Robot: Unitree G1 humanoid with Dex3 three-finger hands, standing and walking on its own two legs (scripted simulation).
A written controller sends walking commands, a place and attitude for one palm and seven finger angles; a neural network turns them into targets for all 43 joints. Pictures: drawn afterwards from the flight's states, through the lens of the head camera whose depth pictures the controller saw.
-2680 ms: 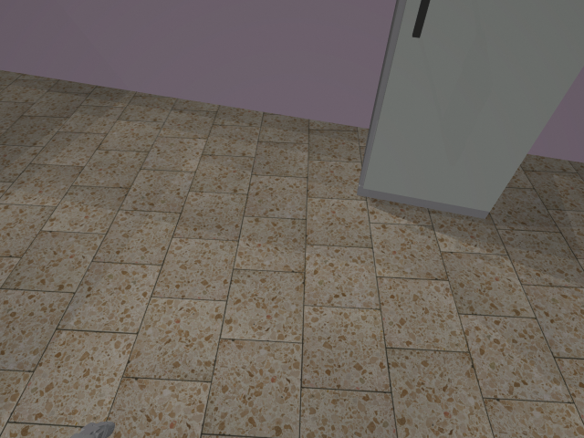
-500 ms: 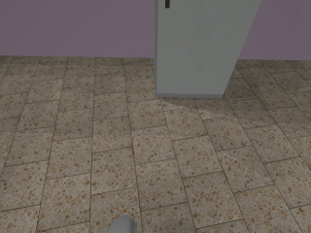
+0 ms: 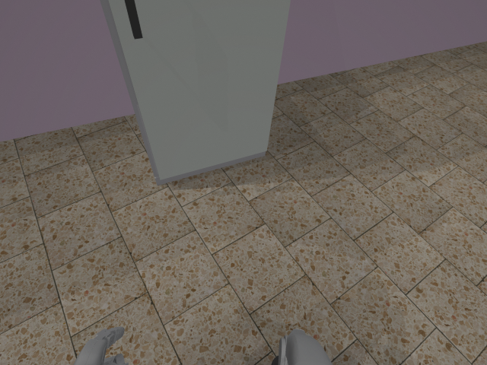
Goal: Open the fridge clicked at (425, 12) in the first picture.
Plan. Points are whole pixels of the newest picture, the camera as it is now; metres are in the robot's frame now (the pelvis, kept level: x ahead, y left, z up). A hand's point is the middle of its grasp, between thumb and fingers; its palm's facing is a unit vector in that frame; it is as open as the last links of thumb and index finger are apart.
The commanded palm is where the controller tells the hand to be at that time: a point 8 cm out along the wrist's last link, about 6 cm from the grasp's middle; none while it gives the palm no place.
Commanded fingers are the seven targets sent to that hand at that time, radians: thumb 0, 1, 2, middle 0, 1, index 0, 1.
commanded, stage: walk to a spot facing it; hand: left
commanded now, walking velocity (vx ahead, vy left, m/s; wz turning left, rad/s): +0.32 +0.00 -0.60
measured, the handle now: out of the picture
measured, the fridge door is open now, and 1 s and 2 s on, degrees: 0 0 0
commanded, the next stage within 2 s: turn to face it in 1.02 s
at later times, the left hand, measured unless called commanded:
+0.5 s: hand (161, 275) +0.32 +0.19 -0.18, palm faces -0.18 -0.96 -0.21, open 7.3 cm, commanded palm none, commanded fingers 0.00 0.90 0.90 -0.20 -0.30 -0.20 -0.30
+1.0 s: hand (219, 187) +0.55 +0.08 -0.17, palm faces -0.56 -0.80 -0.21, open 7.4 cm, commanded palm none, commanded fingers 0.00 0.90 0.90 -0.20 -0.30 -0.20 -0.30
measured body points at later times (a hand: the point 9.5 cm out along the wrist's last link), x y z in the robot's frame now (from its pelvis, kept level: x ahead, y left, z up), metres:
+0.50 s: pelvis +0.23 +0.00 -0.01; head +0.25 +0.01 +0.44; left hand +0.33 +0.24 -0.16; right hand +0.28 -0.26 -0.13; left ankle +0.34 +0.11 -0.73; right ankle +0.18 -0.12 -0.74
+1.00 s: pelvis +0.34 -0.01 -0.01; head +0.37 -0.04 +0.43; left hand +0.58 +0.12 -0.15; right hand +0.19 -0.22 -0.16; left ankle +0.35 +0.10 -0.74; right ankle +0.32 -0.13 -0.73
